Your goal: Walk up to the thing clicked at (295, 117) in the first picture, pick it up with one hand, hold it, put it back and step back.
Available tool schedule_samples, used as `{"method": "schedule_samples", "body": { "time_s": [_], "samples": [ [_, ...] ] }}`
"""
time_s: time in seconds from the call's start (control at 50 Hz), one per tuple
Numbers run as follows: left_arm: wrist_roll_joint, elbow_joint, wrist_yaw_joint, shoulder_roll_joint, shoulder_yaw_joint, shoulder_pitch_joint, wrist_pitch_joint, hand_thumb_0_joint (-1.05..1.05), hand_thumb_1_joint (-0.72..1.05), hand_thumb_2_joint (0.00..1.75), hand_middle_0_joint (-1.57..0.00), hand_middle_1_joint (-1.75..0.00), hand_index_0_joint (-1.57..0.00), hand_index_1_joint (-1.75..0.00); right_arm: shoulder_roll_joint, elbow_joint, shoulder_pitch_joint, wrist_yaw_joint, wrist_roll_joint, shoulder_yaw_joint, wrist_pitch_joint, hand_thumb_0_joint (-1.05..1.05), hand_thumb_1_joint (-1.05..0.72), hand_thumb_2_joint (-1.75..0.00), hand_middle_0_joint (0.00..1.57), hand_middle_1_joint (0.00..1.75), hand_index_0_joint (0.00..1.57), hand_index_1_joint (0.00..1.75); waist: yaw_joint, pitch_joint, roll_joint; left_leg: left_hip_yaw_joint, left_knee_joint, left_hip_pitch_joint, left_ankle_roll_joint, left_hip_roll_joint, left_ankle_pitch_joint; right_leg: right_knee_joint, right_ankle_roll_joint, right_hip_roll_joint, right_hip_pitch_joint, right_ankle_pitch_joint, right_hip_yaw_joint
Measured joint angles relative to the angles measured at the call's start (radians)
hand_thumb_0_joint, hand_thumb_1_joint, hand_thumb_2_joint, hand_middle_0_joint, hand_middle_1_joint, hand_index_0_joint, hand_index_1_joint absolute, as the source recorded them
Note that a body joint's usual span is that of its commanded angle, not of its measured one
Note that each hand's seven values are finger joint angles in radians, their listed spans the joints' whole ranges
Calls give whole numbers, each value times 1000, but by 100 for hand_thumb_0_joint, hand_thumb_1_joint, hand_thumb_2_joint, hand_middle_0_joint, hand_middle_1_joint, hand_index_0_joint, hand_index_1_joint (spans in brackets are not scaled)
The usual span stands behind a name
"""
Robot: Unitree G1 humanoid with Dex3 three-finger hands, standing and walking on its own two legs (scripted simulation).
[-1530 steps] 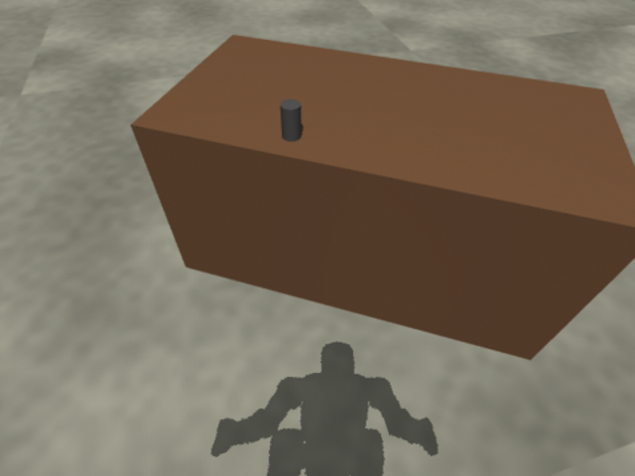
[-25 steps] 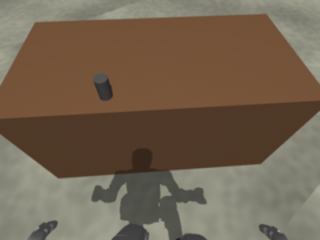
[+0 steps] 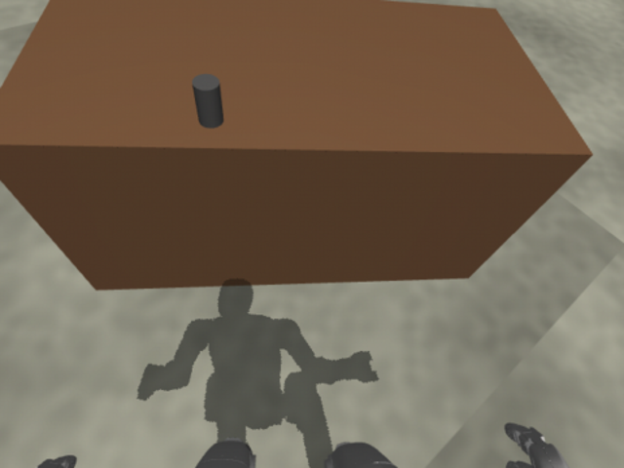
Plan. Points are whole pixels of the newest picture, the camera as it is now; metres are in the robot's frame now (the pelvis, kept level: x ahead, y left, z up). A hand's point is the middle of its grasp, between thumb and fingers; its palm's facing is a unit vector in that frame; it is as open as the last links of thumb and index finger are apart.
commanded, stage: step back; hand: left
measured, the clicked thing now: (208, 102) +0.77 +0.22 -0.07
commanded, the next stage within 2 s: stand in 1.94 s
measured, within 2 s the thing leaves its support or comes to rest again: neither
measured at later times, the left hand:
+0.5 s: hand out of the picture -0.04 +0.24 -0.15, palm faces +0.07 -0.92 -0.38, open 7.4 cm
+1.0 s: hand out of the picture -0.26 +0.17 -0.14, palm faces +0.05 -0.91 -0.40, open 7.4 cm
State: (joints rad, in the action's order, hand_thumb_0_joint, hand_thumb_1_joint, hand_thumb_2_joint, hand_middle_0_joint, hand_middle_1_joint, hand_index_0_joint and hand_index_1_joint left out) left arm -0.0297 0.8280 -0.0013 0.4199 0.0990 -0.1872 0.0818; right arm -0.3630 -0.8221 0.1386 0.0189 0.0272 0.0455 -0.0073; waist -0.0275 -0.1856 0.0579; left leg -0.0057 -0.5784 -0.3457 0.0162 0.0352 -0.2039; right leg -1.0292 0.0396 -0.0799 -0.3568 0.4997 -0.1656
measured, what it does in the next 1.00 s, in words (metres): walks backwards: right foot, then left foot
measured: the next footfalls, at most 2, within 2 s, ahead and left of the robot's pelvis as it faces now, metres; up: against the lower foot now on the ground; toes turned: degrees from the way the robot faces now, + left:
right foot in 0.10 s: -0.03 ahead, -0.15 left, +0.00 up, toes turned +2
left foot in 0.44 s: -0.14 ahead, +0.07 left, +0.00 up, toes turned +4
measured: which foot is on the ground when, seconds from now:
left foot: down 0.00-0.14, up 0.16-0.42, down 0.44-0.82, up 0.84-1.00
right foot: up 0.00-0.08, down 0.10-0.46, up 0.48-0.78, down 0.80-1.00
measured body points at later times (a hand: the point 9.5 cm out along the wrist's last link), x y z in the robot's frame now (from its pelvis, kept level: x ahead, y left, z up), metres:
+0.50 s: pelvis -0.17 -0.04 -0.01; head -0.10 -0.02 +0.43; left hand -0.04 +0.28 -0.13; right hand -0.08 -0.35 -0.13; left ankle -0.18 +0.07 -0.73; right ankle -0.08 -0.15 -0.72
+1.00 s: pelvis -0.29 -0.10 -0.01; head -0.28 -0.12 +0.44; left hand -0.26 +0.22 -0.11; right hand -0.20 -0.42 -0.13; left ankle -0.28 +0.05 -0.69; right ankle -0.29 -0.22 -0.73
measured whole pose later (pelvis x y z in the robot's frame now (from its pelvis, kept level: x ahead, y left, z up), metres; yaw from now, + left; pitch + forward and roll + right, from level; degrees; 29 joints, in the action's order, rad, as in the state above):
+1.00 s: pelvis -0.29 -0.10 -0.01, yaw +2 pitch -2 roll +0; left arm -0.05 0.94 -0.02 0.35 0.06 -0.26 0.00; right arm -0.43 -0.92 0.23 0.00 0.02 0.05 -0.04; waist -0.04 -0.05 -0.05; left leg 0.13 -0.95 -0.43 0.00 -0.04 -0.41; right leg -0.64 -0.01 0.00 -0.26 0.35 -0.03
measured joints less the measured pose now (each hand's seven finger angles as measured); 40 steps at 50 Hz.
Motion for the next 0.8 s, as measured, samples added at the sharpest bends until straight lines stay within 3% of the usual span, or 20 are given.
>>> {"method": "schedule_samples", "body": {
  "time_s": [0.06, 0.1, 0.14, 0.16, 0.2, 0.24, 0.3, 0.4, 0.44, 0.48, 0.5, 0.54, 0.58, 0.64, 0.7, 0.78, 0.8],
  "samples": [
    [-1, 14, -8, -4, -7, -9, -3, 1, 90, 90, -20, -30, -20, -29, -16, 26, -31, -2, 3, 2, -6, 0, -90, -90, 21, 30, 20, 30, -7, -9, -14, -20, -43, -46, -11, 19, 10, 200, -9, 46, 74, -6, 57],
    [-3, 25, -15, -11, -11, -11, -12, 1, 90, 90, -20, -30, -20, -29, -31, 35, -47, -5, 1, 2, -14, 0, -90, -90, 21, 30, 20, 30, -9, -7, -32, -25, -81, -84, -25, 34, 15, 342, -26, 60, 124, -77, 91],
    [-10, 40, -21, -46, -16, -3, -18, 1, 90, 90, -20, -30, -20, -29, -56, 25, -59, -3, -5, 10, -27, 0, -90, -90, 20, 30, 20, 30, 10, -20, -108, 27, -110, -108, -23, 62, 18, 361, -39, 20, 131, -117, 134],
    [-13, 36, -28, -56, -20, -10, -18, 1, 90, 90, -20, -30, -20, -29, -58, 16, -51, 1, -9, 14, -34, 0, -90, -90, 20, 30, 20, 30, 15, -8, -120, 59, -138, -127, -17, 40, -60, 354, -45, 21, 121, -121, 146],
    [-20, 26, -36, -58, -27, -28, -15, 1, 90, 90, -21, -30, -20, -30, -45, -8, -26, 10, -13, 15, -45, 0, -90, -90, 20, 30, 20, 30, -8, 25, -88, 80, -293, -166, -17, -39, -228, 340, -58, 56, 90, -129, 126],
    [-20, 20, -31, -63, -30, -39, -11, 1, 90, 90, -21, -30, -20, -30, -43, -25, 4, 7, -21, 8, -46, 0, -90, -90, 20, 30, 20, 30, -21, 48, -63, 95, -439, -177, -15, -100, -256, 369, -61, 84, 80, -160, 110],
    [-21, 5, -21, -71, -25, -28, -9, 1, 90, 90, -21, -30, -20, -30, -51, -35, 51, 10, -25, 3, -34, 0, -90, -90, 20, 30, 20, 30, -10, 73, -68, 118, -538, -154, -19, -137, -243, 411, -58, 97, 53, -208, 128],
    [-24, -55, -2, -54, -19, 38, -15, 1, 90, 90, -21, -30, -20, -30, -39, -52, 96, 17, -18, -7, -22, 0, -90, -90, 20, 30, 20, 30, 18, 50, -68, 65, -313, -1, -26, -90, -283, 394, -58, 101, -13, -246, 190],
    [-16, -81, 2, -40, -20, 71, -13, 1, 90, 90, -21, -30, -20, -30, -26, -55, 107, 15, -11, -10, -13, 0, -90, -90, 20, 30, 20, 30, 29, 32, -54, 32, -107, 82, -15, -69, -195, 347, -55, 112, -50, -241, 216],
    [-7, -88, 4, -15, -16, 104, -5, 1, 90, 90, -21, -30, -20, -30, 11, -71, 91, 12, -1, -11, -10, 0, -90, -90, 20, 30, 20, 30, 17, -10, 24, -1, -60, 104, 5, -108, -157, 288, -59, 145, -78, -234, 179],
    [-3, -85, 4, -14, -15, 108, 1, 0, 90, 90, -21, -30, -20, -30, 21, -71, 90, 6, 5, -16, -12, 0, -90, -90, 20, 30, 20, 30, 10, -14, 39, -9, -66, 98, 8, -108, -150, 243, -61, 127, -92, -161, 149],
    [-1, -69, 5, -29, -21, 101, 13, 0, 90, 90, -21, -30, -20, -30, 19, -62, 90, -1, 10, -23, -12, 0, -90, -90, 20, 30, 20, 30, 28, -4, 10, 14, -83, 73, 12, -75, -137, 85, -54, 56, -121, -7, 120],
    [4, -53, -2, -37, -28, 88, 21, 0, 90, 90, -20, -30, -20, -30, 15, -56, 84, 4, 14, -24, -10, 0, -90, -90, 21, 30, 20, 30, 36, 14, -12, 29, -62, 59, 11, -44, -107, -73, -51, -1, -136, 34, 78],
    [7, -46, -11, -36, -25, 61, 20, 1, 90, 90, -21, -30, -20, -30, 5, -35, 63, 11, 11, -21, -5, 0, -90, -90, 21, 30, 21, 30, 23, 39, -16, 21, -33, 28, 1, -14, -63, -189, -44, -27, -125, 19, 22],
    [3, -33, -12, -29, -20, 41, 6, 1, 90, 90, -21, -30, -20, -30, -9, -10, 28, 10, 8, -13, 2, 0, -90, -90, 21, 30, 21, 30, 10, 38, -14, 12, -34, -10, -9, 6, -32, -86, -26, 5, -50, 9, 16],
    [3, 12, -13, -19, -27, 2, -32, 1, 90, 90, -21, -30, -20, -30, -32, 17, -19, -3, 10, -7, -3, 0, -90, -90, 21, 30, 20, 30, -7, 43, -22, -17, -94, -68, -22, 40, -28, 290, -27, 72, 101, -27, 83],
    [1, 35, -10, -28, -26, -2, -43, 1, 90, 90, -21, -30, -20, -30, -44, 16, -32, -6, 10, -4, -9, 0, -90, -90, 21, 30, 20, 30, -6, 39, -48, -9, -128, -84, -24, 61, -36, 359, -26, 60, 130, -82, 99]
  ]
}}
